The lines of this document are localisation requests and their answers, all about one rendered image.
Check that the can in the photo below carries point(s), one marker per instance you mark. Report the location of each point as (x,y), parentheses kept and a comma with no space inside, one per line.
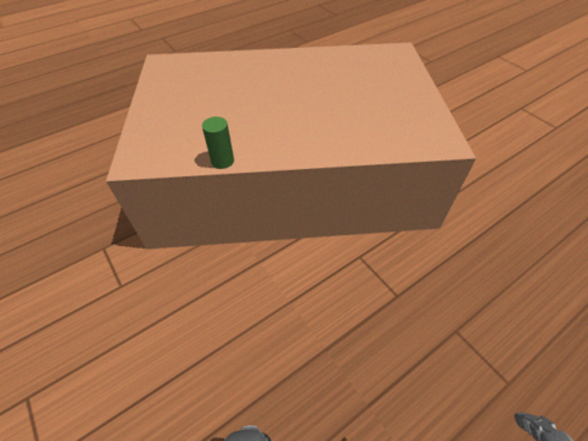
(218,141)

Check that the right robot hand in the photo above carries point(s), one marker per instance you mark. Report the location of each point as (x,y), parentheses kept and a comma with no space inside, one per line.
(541,428)

